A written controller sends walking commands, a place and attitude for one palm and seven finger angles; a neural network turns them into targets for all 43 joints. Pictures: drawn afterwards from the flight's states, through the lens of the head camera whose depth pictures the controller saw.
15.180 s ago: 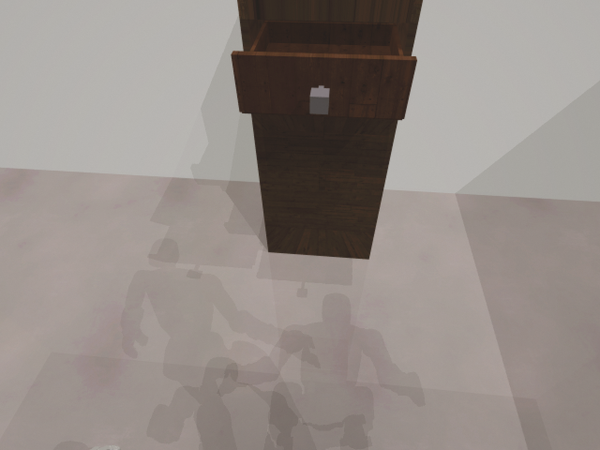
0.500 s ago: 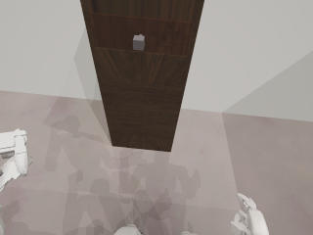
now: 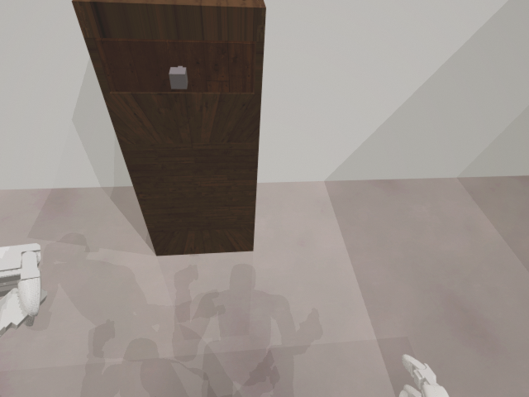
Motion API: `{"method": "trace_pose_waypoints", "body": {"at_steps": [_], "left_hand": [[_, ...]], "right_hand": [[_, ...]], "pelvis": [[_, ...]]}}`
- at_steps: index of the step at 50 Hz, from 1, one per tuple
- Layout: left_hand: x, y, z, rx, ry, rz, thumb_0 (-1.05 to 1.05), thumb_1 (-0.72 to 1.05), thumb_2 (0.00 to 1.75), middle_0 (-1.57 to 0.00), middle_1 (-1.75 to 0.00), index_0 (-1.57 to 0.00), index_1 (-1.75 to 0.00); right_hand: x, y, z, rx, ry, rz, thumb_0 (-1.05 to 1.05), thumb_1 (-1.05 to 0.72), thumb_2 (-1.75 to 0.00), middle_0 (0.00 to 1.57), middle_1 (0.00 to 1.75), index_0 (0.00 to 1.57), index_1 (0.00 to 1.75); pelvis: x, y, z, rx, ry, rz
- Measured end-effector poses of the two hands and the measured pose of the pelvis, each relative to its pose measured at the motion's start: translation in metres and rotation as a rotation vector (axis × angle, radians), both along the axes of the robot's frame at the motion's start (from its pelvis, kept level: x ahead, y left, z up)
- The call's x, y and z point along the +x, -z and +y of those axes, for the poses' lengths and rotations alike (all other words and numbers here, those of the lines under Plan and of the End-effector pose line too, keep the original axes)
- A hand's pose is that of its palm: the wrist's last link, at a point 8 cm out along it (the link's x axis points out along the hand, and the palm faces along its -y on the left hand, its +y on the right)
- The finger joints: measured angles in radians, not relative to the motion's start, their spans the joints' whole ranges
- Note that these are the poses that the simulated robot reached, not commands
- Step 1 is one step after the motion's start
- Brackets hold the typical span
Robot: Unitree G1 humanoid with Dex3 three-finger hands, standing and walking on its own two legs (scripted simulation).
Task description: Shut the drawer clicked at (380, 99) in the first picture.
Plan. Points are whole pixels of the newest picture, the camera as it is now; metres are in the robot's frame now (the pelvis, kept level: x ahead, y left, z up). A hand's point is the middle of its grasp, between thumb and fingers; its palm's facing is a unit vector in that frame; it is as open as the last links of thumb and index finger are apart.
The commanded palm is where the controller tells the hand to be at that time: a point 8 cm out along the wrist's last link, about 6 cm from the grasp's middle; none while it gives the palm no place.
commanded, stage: stop stepping back and stand still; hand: left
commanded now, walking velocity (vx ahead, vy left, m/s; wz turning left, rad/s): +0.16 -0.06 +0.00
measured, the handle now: (179, 74) +0.84 +0.24 +0.10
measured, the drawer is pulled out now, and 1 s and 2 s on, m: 0.00 0.00 0.00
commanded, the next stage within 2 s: let the arm hang, fingers relaxed in 0.46 s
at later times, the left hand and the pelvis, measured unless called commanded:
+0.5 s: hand (20, 330) +0.15 +0.24 +0.17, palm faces +0.42 -0.80 -0.42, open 3.2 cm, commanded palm +0.10 +0.28 +0.18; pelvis -0.02 +0.00 -0.01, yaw +2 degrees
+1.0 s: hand out of the picture -0.05 +0.20 -0.17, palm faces +0.10 -0.97 -0.23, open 3.9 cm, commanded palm none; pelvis -0.02 +0.01 +0.00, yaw +4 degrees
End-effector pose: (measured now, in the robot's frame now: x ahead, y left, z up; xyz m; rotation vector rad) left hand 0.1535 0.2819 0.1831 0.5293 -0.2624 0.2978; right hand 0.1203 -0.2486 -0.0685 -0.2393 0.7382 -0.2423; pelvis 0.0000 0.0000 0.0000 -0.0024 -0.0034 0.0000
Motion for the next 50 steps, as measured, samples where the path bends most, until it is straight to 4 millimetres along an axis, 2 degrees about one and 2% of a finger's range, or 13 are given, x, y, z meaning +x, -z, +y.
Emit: {"method": "trace_pose_waypoints", "body": {"at_steps": [6,10,17,22,28,30,32,34,37,40,41,44,50], "left_hand": [[-0.037,-0.009,-0.015,0.025,-0.008,0.019,0.01,0.88,0.90,-1.41,-1.60,-1.40,-1.60],[-0.051,-0.007,-0.011,-0.015,-0.059,-0.027,0.01,0.88,0.90,-1.41,-1.60,-1.41,-1.60],[-0.047,0.006,0.008,-0.044,-0.122,-0.066,0.01,0.88,0.90,-1.41,-1.60,-1.41,-1.60],[-0.043,0.003,0.002,-0.009,-0.112,-0.033,0.01,0.89,0.90,-1.41,-1.60,-1.41,-1.60],[-0.034,0.003,-0.001,-0.039,-0.067,-0.026,0.01,0.88,0.90,-1.41,-1.60,-1.41,-1.60],[-0.020,0.031,0.007,-0.048,-0.060,0.090,0.00,0.89,0.90,-1.41,-1.60,-1.41,-1.60],[-0.007,0.088,0.018,-0.129,-0.102,0.328,0.00,0.89,0.90,-1.39,-1.58,-1.39,-1.58],[-0.007,0.157,0.022,-0.226,-0.163,0.593,0.00,0.89,0.90,-1.36,-1.56,-1.37,-1.56],[-0.039,0.244,0.003,-0.356,-0.218,0.964,0.00,0.90,0.90,-1.29,-1.49,-1.29,-1.49],[-0.089,0.299,-0.031,-0.467,-0.214,1.241,0.01,0.90,0.90,-1.20,-1.40,-1.20,-1.40],[-0.105,0.310,-0.038,-0.488,-0.228,1.306,0.01,0.90,0.90,-1.17,-1.37,-1.16,-1.36],[-0.149,0.325,-0.037,-0.540,-0.314,1.433,0.01,0.90,0.90,-1.06,-1.31,-1.06,-1.25],[-0.213,0.324,-0.031,-0.579,-0.406,1.594,0.01,0.90,0.90,-0.84,-1.04,-0.83,-1.01]], "right_hand": [[-0.020,0.007,-0.003,0.026,-0.028,0.031,0.01,-0.90,-0.90,0.20,0.30,0.20,0.30],[-0.026,0.013,-0.004,0.017,-0.038,0.060,0.01,-0.90,-0.90,0.21,0.30,0.20,0.30],[-0.013,0.020,0.010,0.016,-0.053,0.013,0.01,-0.90,-0.90,0.20,0.30,0.20,0.30],[0.000,0.017,0.029,0.080,-0.096,-0.021,0.01,-0.90,-0.90,0.20,0.30,0.20,0.30],[0.015,0.017,0.036,0.077,-0.126,0.018,0.01,-0.90,-0.90,0.21,0.30,0.20,0.30],[0.020,0.022,0.035,0.091,-0.158,0.035,0.01,-0.90,-0.90,0.21,0.30,0.20,0.30],[0.022,0.034,0.032,0.096,-0.175,0.083,0.01,-0.90,-0.90,0.21,0.30,0.20,0.30],[0.021,0.045,0.029,0.095,-0.178,0.129,0.01,-0.90,-0.90,0.21,0.30,0.20,0.30],[0.010,0.055,0.023,0.096,-0.159,0.200,0.00,-0.90,-0.90,0.21,0.30,0.20,0.30],[-0.012,0.056,0.018,0.083,-0.118,0.291,0.00,-0.90,-0.90,0.20,0.30,0.20,0.30],[-0.022,0.056,0.016,0.076,-0.104,0.325,0.00,-0.90,-0.90,0.20,0.30,0.20,0.30],[-0.052,0.056,0.014,0.059,-0.077,0.440,0.00,-0.91,-0.90,0.20,0.30,0.20,0.30],[-0.105,0.063,0.018,0.071,-0.043,0.625,0.00,-0.91,-0.90,0.20,0.30,0.19,0.30]], "pelvis": [[-0.022,-0.002,-0.008,-0.002,-0.014,-0.001],[-0.024,-0.001,-0.005,0.010,-0.008,-0.008],[-0.028,0.009,0.003,0.009,-0.036,-0.031],[-0.025,0.007,-0.002,-0.004,-0.043,-0.013],[-0.014,0.005,0.004,-0.006,-0.033,-0.009],[-0.014,0.005,0.008,-0.008,-0.044,0.004],[-0.016,0.007,0.012,-0.002,-0.055,0.016],[-0.018,0.011,0.012,0.018,-0.062,0.025],[-0.020,0.012,0.009,0.020,-0.063,0.019],[-0.019,0.009,0.007,0.014,-0.064,0.003],[-0.019,0.008,0.006,0.013,-0.064,-0.002],[-0.019,0.003,0.003,0.003,-0.068,-0.011],[-0.021,-0.003,0.006,-0.011,-0.072,-0.018]]}}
